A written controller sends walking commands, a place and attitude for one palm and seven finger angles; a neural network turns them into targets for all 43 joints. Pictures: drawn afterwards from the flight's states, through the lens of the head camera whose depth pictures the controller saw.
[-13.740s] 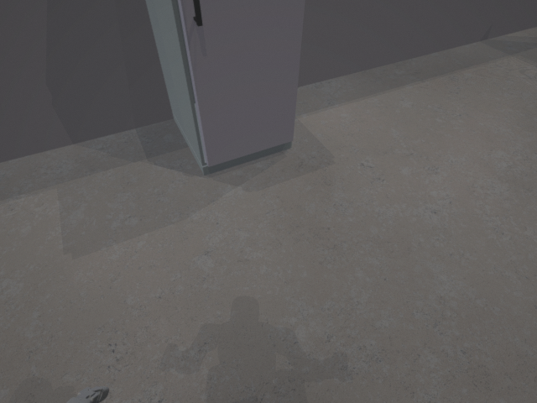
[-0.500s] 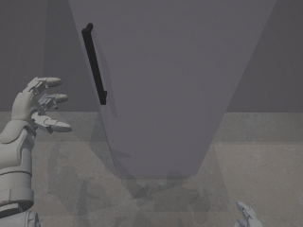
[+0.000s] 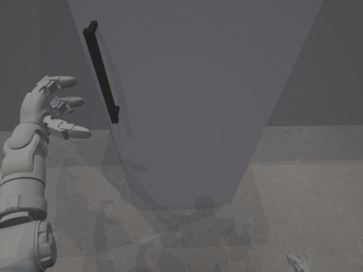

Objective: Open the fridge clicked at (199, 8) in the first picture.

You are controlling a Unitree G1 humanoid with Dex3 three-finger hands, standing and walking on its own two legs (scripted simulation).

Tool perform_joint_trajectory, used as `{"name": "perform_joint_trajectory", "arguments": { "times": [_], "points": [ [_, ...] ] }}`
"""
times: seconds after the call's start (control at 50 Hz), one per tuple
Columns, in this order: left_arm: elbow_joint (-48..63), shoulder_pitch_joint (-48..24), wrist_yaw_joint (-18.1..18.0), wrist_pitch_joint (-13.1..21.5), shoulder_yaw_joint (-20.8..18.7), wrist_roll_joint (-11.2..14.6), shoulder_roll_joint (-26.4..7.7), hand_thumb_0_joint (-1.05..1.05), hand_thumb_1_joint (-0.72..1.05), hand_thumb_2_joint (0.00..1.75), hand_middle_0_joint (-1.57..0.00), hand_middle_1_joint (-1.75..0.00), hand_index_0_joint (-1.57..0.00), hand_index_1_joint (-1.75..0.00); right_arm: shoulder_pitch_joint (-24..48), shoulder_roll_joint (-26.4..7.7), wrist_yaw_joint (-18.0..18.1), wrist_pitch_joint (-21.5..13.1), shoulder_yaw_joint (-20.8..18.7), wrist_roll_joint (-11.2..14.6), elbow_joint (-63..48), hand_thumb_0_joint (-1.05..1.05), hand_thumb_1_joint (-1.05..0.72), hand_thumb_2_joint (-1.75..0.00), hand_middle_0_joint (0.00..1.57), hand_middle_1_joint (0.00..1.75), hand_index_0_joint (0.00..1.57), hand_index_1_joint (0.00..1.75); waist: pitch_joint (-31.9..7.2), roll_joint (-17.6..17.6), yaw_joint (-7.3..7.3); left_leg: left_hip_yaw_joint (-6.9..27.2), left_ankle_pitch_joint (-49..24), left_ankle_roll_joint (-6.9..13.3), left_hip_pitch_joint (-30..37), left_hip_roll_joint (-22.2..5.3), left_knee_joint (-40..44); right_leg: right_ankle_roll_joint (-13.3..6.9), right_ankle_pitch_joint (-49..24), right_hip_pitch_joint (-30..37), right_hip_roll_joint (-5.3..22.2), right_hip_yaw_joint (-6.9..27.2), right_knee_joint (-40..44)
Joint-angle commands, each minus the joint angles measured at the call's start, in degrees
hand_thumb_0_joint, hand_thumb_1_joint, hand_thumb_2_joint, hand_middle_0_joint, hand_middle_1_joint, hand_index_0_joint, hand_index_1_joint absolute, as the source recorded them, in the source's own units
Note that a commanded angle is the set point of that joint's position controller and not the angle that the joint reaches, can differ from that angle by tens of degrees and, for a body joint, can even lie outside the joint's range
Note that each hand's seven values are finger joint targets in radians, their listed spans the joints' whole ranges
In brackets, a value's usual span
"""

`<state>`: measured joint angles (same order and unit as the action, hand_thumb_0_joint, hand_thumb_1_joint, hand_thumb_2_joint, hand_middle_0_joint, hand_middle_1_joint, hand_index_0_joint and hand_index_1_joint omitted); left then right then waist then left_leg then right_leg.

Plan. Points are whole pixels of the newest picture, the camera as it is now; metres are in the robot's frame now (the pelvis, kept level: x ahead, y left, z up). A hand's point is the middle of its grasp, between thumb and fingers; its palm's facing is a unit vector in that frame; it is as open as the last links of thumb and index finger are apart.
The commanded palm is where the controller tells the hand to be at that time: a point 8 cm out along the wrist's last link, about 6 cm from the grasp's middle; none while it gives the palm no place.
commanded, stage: move the hooked fingers beside the handle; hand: left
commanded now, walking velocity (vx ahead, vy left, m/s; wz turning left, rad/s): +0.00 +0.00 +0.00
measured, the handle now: (105, 79) +0.51 +0.20 +0.16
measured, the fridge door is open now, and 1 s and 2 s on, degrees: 0 0 0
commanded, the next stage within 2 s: feel for the door with the fingertips in 1.16 s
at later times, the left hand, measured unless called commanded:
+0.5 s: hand (73, 98) +0.45 +0.27 +0.15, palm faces +0.11 -0.99 -0.01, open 14.0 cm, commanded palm +0.43 +0.32 +0.14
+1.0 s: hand (72, 100) +0.44 +0.27 +0.14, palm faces +0.11 -0.99 +0.00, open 14.0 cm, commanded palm +0.42 +0.31 +0.14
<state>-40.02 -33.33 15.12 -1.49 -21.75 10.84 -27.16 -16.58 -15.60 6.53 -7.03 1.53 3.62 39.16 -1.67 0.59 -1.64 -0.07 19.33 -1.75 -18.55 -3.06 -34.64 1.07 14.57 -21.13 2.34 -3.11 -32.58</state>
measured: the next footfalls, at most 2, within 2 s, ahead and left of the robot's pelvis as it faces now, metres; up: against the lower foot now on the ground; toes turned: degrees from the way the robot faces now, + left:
none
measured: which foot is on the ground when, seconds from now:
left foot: down 0.00-1.00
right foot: down 0.00-1.00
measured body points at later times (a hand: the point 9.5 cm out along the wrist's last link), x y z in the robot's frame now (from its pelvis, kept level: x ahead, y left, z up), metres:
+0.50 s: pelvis -0.01 +0.00 -0.01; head +0.04 +0.02 +0.44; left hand +0.44 +0.32 +0.15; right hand +0.03 -0.28 -0.11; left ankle -0.02 +0.14 -0.73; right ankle +0.02 -0.13 -0.73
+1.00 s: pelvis +0.00 +0.01 -0.01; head +0.04 +0.02 +0.44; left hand +0.43 +0.32 +0.15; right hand +0.08 -0.26 -0.11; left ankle -0.02 +0.14 -0.73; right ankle +0.02 -0.13 -0.73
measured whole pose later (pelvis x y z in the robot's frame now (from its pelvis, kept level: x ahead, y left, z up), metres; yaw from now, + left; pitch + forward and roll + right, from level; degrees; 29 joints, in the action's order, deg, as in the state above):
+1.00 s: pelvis +0.00 +0.01 -0.01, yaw -1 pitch +8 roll -2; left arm -51.8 -41.7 16.7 4.0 -22.7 9.5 -30.9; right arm -19.9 -15.5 4.7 -4.6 1.3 3.2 38.5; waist -3.6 0.5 -3.6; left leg -0.4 21.3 -0.9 -25.5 -3.1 -39.2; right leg 2.0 14.9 -27.1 2.3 -2.5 -34.6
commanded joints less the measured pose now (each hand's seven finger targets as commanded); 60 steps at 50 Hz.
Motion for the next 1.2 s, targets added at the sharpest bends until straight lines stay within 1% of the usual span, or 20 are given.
{"name": "perform_joint_trajectory", "arguments": {
  "times": [0.0,0.06,0.1,0.2,0.28,0.34,0.36,0.38,0.42,0.54,0.58,0.68,0.74,0.76,0.82,0.84,0.86,0.98,1.06,1.18],
  "points": [
    [10.0,-26.0,0.3,5.5,-3.2,0.7,-16.6,0.00,-0.50,0.30,-0.30,-1.20,-0.30,-1.20,0.0,-8.7,0.6,-2.2,-3.4,0.0,-6.5,0.00,-0.90,-0.90,0.20,0.30,0.20,0.30,-17.8,2.7,-0.45,-0.6,-16.4,1.9,2.0,3.0,4.1,-1.9,-16.4,9.9,-2.7,0.4,2.0],
    [5.7,-29.5,0.3,6.1,-5.5,-0.1,-21.0,0.00,-0.50,0.30,-0.30,-1.20,-0.30,-1.20,-1.3,-9.4,0.5,-1.7,-3.5,-0.2,-5.6,0.00,-0.90,-0.90,0.20,0.30,0.20,0.30,-17.0,2.0,-0.93,-0.6,-14.8,2.1,-0.4,3.0,3.8,-1.7,-15.6,9.4,-2.3,0.8,1.9],
    [4.3,-29.2,0.8,6.6,-3.6,-0.2,-18.9,0.00,-0.50,0.30,-0.30,-1.20,-0.30,-1.20,-1.5,-9.1,0.3,-1.6,-3.5,-0.1,-6.0,0.00,-0.90,-0.90,0.20,0.30,0.20,0.30,-17.6,2.7,-1.14,-1.0,-15.0,2.1,-0.1,3.1,3.4,-1.7,-16.2,9.0,-2.5,1.0,1.7],
    [-1.6,-33.0,2.1,8.9,-5.2,-0.2,-22.5,0.00,-0.50,0.30,-0.30,-1.20,-0.30,-1.20,-3.3,-9.9,0.1,-1.2,-3.7,-0.1,-5.1,0.00,-0.90,-0.90,0.20,0.30,0.20,0.30,-17.0,1.2,-2.12,-0.8,-12.2,2.2,-2.8,3.0,2.6,-1.5,-14.1,7.5,-2.5,1.5,1.5],
    [-3.8,-38.5,2.8,10.7,-3.9,-0.9,-23.3,0.00,-0.50,0.30,-0.30,-1.20,-0.30,-1.20,-4.8,-10.3,-0.1,-1.1,-3.8,-0.2,-4.5,0.00,-0.90,-0.90,0.20,0.30,0.20,0.30,-18.0,3.3,-3.23,-0.5,-10.7,2.2,-3.0,3.0,1.9,-1.5,-12.0,5.3,-2.5,1.8,1.2],
    [-7.4,-40.3,3.2,11.6,-4.6,-1.2,-25.2,0.00,-0.50,0.30,-0.30,-1.20,-0.30,-1.20,-6.4,-10.9,-0.2,-0.8,-3.9,-0.3,-3.8,0.00,-0.90,-0.90,0.20,0.30,0.20,0.30,-18.3,2.3,-3.76,-0.2,-10.5,2.2,-4.3,2.8,1.3,-1.5,-11.4,4.3,-2.5,1.8,0.7],
    [-6.8,-41.5,3.4,11.9,-3.5,-1.3,-24.3,0.00,-0.50,0.30,-0.30,-1.20,-0.30,-1.20,-6.3,-10.6,-0.3,-0.8,-3.8,-0.3,-3.9,0.00,-0.90,-0.90,0.20,0.30,0.20,0.30,-19.2,4.2,-3.93,-0.2,-10.5,2.1,-4.0,2.8,1.3,-1.4,-11.4,3.9,-2.5,1.9,0.7],
    [-8.4,-40.2,3.6,12.0,-3.0,-1.2,-23.1,0.00,-0.50,0.30,-0.30,-1.20,-0.30,-1.20,-6.6,-10.5,-0.4,-0.9,-3.9,-0.4,-3.9,0.00,-0.90,-0.90,0.20,0.30,0.20,0.30,-18.9,3.8,-3.80,-0.2,-10.4,2.1,-4.0,2.9,1.1,-1.5,-11.2,3.7,-2.6,1.8,0.6],
    [-9.8,-39.2,3.7,12.1,-5.0,-1.4,-25.7,0.00,-0.50,0.30,-0.30,-1.20,-0.30,-1.20,-7.3,-11.1,-0.4,-0.5,-3.9,-0.4,-3.9,0.00,-0.90,-0.90,0.20,0.30,0.20,0.30,-19.7,2.9,-3.48,0.1,-10.0,2.0,-5.1,2.7,1.1,-1.5,-10.5,3.6,-2.7,1.7,0.2],
    [-5.7,-39.9,3.1,13.5,-6.4,-1.6,-27.2,0.00,-0.50,0.30,-0.30,-1.20,-0.30,-1.20,-8.3,-11.1,-0.7,-0.1,-4.2,-0.8,-4.7,0.00,-0.90,-0.90,0.20,0.30,0.20,0.30,-23.7,6.2,-2.69,0.3,-14.2,1.9,-3.0,2.5,0.3,-1.8,-13.3,4.0,-3.2,1.3,-1.2],
    [-3.9,-38.0,2.9,13.4,-5.1,-1.3,-24.6,0.00,-0.50,0.30,-0.30,-1.20,-0.30,-1.20,-8.4,-10.6,-0.9,-0.1,-4.3,-0.8,-5.1,0.00,-0.90,-0.90,0.20,0.30,0.20,0.30,-25.1,6.2,-2.73,0.4,-16.4,1.7,-1.4,2.3,0.2,-1.7,-14.8,4.2,-3.5,1.0,-1.2],
    [-4.3,-35.4,2.4,11.1,-6.8,-1.2,-25.7,0.00,-0.50,0.30,-0.30,-1.20,-0.30,-1.20,-8.2,-10.8,-0.9,0.5,-4.2,-0.5,-5.4,0.00,-0.90,-0.90,0.20,0.30,0.20,0.30,-21.3,4.3,-2.58,0.3,-15.7,1.8,-3.6,2.1,0.9,-1.7,-14.7,4.4,-3.5,0.6,-0.8],
    [1.0,-34.9,2.0,11.3,-6.6,-1.4,-25.5,0.00,-0.50,0.30,-0.30,-1.20,-0.30,-1.20,-7.8,-10.6,-1.0,0.5,-4.3,-0.6,-6.1,0.00,-0.90,-0.90,0.20,0.30,0.20,0.30,-23.6,7.5,-1.87,0.2,-19.2,1.6,-1.1,2.2,0.5,-2.1,-16.7,5.4,-3.6,0.7,-1.2],
    [2.3,-34.8,1.8,11.5,-6.7,-1.1,-24.9,0.00,-0.50,0.30,-0.30,-1.20,-0.30,-1.20,-7.8,-10.3,-1.1,0.5,-4.4,-0.6,-6.2,0.00,-0.90,-0.90,0.20,0.30,0.20,0.30,-24.4,7.4,-1.99,0.3,-20.3,1.6,0.0,2.0,0.4,-1.9,-17.6,5.5,-3.7,0.6,-1.2],
    [0.8,-34.2,2.2,10.3,-3.4,-0.2,-20.1,0.00,-0.50,0.30,-0.30,-1.20,-0.30,-1.20,-6.9,-9.9,-1.0,0.4,-4.2,-0.3,-5.9,0.00,-0.90,-0.90,0.20,0.30,0.20,0.30,-19.9,6.1,-3.05,0.3,-17.8,1.5,-0.7,1.9,0.9,-1.8,-15.2,3.3,-3.9,0.3,-0.3],
    [0.4,-34.6,2.1,10.1,-3.7,0.0,-20.3,0.00,-0.50,0.30,-0.30,-1.20,-0.30,-1.20,-7.0,-10.1,-0.8,0.3,-4.1,-0.4,-5.7,0.00,-0.90,-0.90,0.20,0.30,0.20,0.30,-19.2,5.4,-2.87,0.4,-17.5,1.6,-1.1,1.9,1.0,-2.0,-15.1,3.5,-3.8,0.2,-0.2],
    [0.1,-34.7,2.0,9.8,-4.4,-0.1,-21.2,0.00,-0.50,0.30,-0.30,-1.20,-0.30,-1.20,-7.0,-10.2,-0.8,0.3,-4.2,-0.3,-5.7,0.00,-0.90,-0.90,0.20,0.30,0.20,0.30,-19.6,4.4,-2.84,0.6,-17.5,1.6,-1.2,1.9,1.2,-1.9,-15.2,4.0,-3.7,0.1,-0.3],
    [3.0,-34.7,1.0,9.1,-1.3,-0.3,-16.8,0.00,-0.50,0.30,-0.30,-1.20,-0.30,-1.20,-5.7,-9.4,-0.9,0.2,-4.0,-0.4,-6.2,0.00,-0.90,-0.90,0.20,0.30,0.20,0.30,-20.6,5.5,-2.62,0.9,-20.5,1.2,1.2,2.0,1.0,-2.0,-16.6,4.2,-3.5,0.0,-0.4],
    [2.6,-35.6,0.2,8.9,-1.0,-0.2,-16.0,0.00,-0.50,0.30,-0.30,-1.20,-0.30,-1.20,-4.8,-9.2,-0.9,0.1,-3.8,-0.4,-6.1,0.00,-0.90,-0.90,0.20,0.30,0.20,0.30,-19.9,4.7,-2.52,0.7,-18.5,1.4,0.6,2.3,1.2,-2.0,-16.0,4.6,-3.3,0.1,-0.2],
    [1.9,-35.7,-0.1,10.0,-3.5,-1.4,-19.8,0.00,-0.50,0.30,-0.30,-1.20,-0.30,-1.20,-4.5,-9.3,-0.8,0.3,-3.7,-0.5,-6.3,0.00,-0.90,-0.90,0.20,0.30,0.20,0.30,-21.4,4.1,-2.00,0.2,-19.1,1.6,-0.3,2.5,1.0,-2.0,-18.4,6.8,-3.0,0.6,-0.7]
  ]
}}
